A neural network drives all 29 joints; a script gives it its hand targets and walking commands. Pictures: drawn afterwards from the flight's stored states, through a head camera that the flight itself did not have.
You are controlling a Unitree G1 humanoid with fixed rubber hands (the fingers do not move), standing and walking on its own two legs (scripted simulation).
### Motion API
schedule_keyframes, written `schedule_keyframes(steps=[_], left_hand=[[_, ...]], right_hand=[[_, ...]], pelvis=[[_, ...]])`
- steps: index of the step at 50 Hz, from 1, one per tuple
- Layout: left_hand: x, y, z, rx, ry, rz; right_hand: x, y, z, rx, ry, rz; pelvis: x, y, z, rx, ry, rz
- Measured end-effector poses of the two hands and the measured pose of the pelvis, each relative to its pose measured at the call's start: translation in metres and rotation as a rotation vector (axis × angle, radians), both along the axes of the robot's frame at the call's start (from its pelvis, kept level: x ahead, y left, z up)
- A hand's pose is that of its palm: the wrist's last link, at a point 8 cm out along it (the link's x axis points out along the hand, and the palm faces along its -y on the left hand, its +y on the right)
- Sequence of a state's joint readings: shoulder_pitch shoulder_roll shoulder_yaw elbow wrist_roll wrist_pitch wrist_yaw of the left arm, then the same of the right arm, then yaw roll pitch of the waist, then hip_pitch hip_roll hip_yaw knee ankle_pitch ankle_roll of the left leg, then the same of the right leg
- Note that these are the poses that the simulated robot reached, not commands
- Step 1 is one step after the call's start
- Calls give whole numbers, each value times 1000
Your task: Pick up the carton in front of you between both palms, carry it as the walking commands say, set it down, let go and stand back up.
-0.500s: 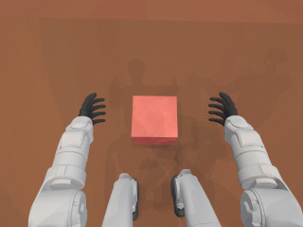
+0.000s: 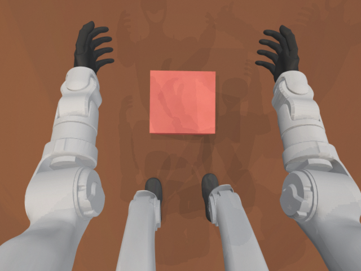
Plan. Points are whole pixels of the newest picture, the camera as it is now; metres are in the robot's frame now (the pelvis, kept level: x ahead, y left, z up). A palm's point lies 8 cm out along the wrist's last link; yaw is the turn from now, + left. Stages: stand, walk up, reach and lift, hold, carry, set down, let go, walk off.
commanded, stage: reach and lift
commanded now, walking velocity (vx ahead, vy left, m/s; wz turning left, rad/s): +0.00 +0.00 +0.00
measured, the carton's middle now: (181, 107) +0.48 -0.02 -0.51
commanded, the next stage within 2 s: none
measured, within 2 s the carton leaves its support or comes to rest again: leaves its support in 1.60 s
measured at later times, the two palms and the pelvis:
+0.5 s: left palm (121, 100) +0.49 +0.17 -0.37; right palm (244, 101) +0.47 -0.21 -0.37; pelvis -0.05 +0.00 -0.21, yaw -1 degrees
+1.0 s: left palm (129, 103) +0.50 +0.17 -0.44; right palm (231, 101) +0.48 -0.19 -0.44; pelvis -0.05 +0.00 -0.27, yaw +0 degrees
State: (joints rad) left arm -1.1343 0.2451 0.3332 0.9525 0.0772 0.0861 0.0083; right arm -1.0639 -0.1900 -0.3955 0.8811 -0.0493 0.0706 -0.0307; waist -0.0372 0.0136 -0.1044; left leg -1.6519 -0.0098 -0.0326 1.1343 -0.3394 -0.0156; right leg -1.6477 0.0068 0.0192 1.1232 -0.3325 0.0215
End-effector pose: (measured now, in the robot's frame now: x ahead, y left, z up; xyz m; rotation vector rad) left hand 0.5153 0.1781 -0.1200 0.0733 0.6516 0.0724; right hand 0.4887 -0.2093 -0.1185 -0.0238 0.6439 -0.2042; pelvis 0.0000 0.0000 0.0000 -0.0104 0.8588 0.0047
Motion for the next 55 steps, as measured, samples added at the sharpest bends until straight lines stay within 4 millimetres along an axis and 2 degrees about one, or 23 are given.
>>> schedule_keyframes(steps=[6, 13, 17, 21, 25, 34, 37, 41, 47, 55], left_hand=[[-9, -3, -59, -2, 34, 8], [-22, -2, -147, 8, 42, 16], [-26, 0, -189, 14, 32, 18], [-25, 0, -222, 11, 32, 20], [-22, -5, -249, 7, 35, 21], [-22, -9, -307, 6, 85, 17], [-23, -10, -323, 0, 88, 18], [-22, -9, -332, 1, 84, 23], [-18, -9, -327, -1, 55, 20], [-22, -17, -324, -7, 69, 8]], right_hand=[[-8, 2, -58, 3, 41, -3], [-19, 0, -144, -6, 52, -4], [-23, -2, -186, -9, 45, -7], [-23, -2, -221, -3, 47, -13], [-20, 2, -249, 4, 49, -10], [-18, 9, -307, 8, 100, 3], [-18, 10, -322, 2, 109, 8], [-14, 13, -331, 2, 104, 19], [-5, 19, -327, 8, 72, 31], [-12, 21, -324, 13, 86, 30]], pelvis=[[2, 0, -39, -2, 70, -1], [-14, 0, -108, -5, 82, -4], [-28, 0, -149, -5, 41, -5], [-41, 0, -186, -3, -17, -5], [-52, 0, -214, -4, -72, -7], [-60, -1, -253, -4, -152, -9], [-59, -2, -259, -3, -183, -5], [-54, -2, -265, -3, -199, -8], [-48, -1, -271, 0, -193, -6], [-51, 0, -269, -2, -181, -5]])
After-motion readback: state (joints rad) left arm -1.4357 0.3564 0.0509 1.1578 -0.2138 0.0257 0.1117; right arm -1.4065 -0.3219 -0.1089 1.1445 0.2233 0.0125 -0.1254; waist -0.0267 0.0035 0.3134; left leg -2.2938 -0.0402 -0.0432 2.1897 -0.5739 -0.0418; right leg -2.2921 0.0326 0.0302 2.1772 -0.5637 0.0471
